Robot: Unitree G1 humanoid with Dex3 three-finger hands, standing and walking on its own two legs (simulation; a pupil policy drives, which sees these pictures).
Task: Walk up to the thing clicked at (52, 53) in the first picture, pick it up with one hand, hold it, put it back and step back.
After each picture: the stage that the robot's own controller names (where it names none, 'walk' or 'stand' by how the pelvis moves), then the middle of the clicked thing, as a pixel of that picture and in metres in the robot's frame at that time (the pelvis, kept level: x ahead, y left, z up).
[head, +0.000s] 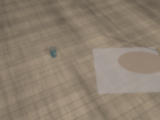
stand; (53, 52) +1.22 +0.33 -0.72
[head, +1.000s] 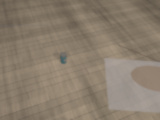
walk; (63, 58) +1.11 +0.16 -0.70
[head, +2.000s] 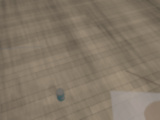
walk; (60, 94) +0.66 +0.17 -0.71
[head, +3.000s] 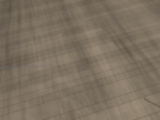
walk; out of the picture +0.40 +0.22 -0.71
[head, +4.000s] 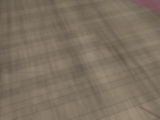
stand; out of the picture +0.34 +0.17 -0.72
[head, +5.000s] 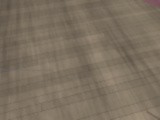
stand; out of the picture +0.32 +0.15 -0.72
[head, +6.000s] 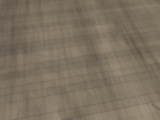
stand; out of the picture +0.37 +0.08 -0.69
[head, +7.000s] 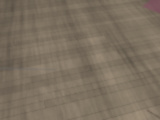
stand; out of the picture +0.38 +0.11 -0.72
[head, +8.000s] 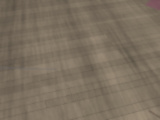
stand; out of the picture +0.37 +0.11 -0.73
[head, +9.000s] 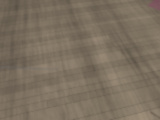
stand; out of the picture +0.37 +0.10 -0.73
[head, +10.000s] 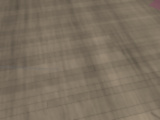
stand; out of the picture +0.36 +0.10 -0.73
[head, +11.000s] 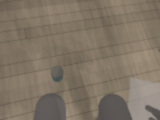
go down; (57, 74) +0.43 +0.11 -0.43
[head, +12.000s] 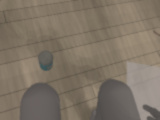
go down; (46, 61) +0.46 +0.13 -0.31
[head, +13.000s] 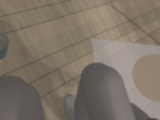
close in; out of the picture +0.46 +0.17 -0.23
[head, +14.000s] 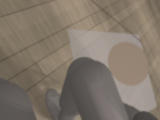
close; out of the picture +0.45 +0.20 -0.23
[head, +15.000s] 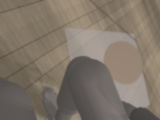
lift; out of the picture +0.44 +0.19 -0.23
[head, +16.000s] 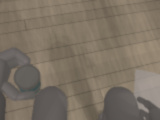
lift; (29, 81) +0.32 +0.19 -0.05
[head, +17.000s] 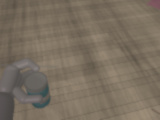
hold; (38, 90) +0.31 +0.15 +0.05
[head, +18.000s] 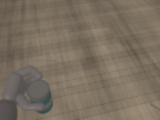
hold; (41, 97) +0.29 +0.15 +0.02
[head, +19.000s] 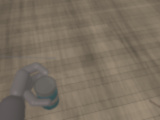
crouch; (47, 93) +0.31 +0.13 +0.01
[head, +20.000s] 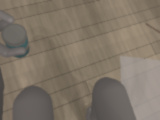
crouch; (17, 42) +0.46 +0.16 -0.07
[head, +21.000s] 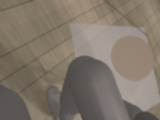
lower; out of the picture +0.45 +0.24 -0.22
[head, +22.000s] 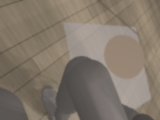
lower; out of the picture +0.45 +0.23 -0.23
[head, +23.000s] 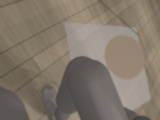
lower; out of the picture +0.45 +0.23 -0.23
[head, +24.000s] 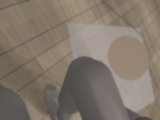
lower; out of the picture +0.45 +0.22 -0.23
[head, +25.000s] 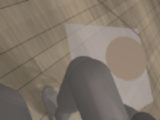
loosen; out of the picture +0.45 +0.20 -0.24
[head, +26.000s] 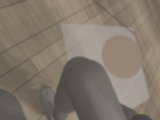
withdraw; out of the picture +0.45 +0.20 -0.25
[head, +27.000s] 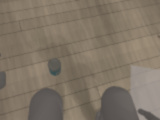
walk; (54, 67) +0.46 +0.12 -0.39
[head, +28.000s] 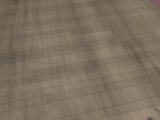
stand; out of the picture +0.37 +0.09 -0.66
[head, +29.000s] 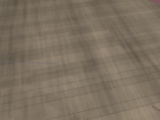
stand; out of the picture +0.39 +0.10 -0.66
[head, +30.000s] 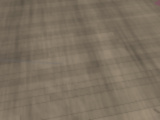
stand; out of the picture +0.39 +0.10 -0.70
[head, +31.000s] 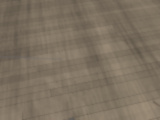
walk; out of the picture +0.40 +0.10 -0.72
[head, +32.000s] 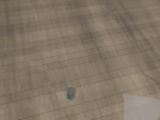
walk; (71, 93) +0.56 +0.05 -0.71
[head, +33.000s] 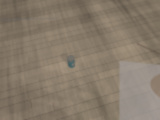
walk; (71, 61) +0.87 +0.15 -0.69
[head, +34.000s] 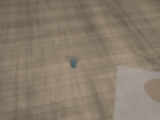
stand; (73, 62) +1.07 +0.09 -0.70
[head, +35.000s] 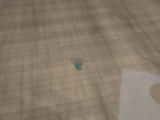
stand; (78, 64) +1.05 +0.06 -0.73
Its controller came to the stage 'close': yes
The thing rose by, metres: 0.73
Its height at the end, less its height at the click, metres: +0.00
